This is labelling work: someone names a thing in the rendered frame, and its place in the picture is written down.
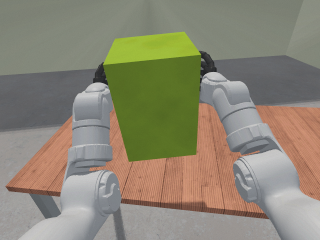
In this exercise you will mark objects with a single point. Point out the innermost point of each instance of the right robot hand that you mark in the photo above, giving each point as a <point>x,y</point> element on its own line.
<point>208,66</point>

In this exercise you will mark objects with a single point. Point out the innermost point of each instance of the robot right upper arm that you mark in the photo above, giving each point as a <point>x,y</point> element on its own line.
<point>268,179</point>

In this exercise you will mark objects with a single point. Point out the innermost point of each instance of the table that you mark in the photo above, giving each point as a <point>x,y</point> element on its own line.
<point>204,182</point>

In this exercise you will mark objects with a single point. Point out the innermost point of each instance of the right robot forearm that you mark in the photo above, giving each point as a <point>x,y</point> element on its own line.
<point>245,130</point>

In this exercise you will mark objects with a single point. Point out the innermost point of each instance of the carton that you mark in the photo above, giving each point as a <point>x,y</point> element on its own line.
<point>154,82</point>

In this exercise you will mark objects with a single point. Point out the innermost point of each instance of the left robot forearm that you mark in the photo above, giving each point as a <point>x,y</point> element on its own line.
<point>90,130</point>

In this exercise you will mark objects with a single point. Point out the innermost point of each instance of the left robot hand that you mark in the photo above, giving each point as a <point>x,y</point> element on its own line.
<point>100,76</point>

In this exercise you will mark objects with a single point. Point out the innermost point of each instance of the robot left upper arm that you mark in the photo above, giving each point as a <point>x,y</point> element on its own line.
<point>87,200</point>

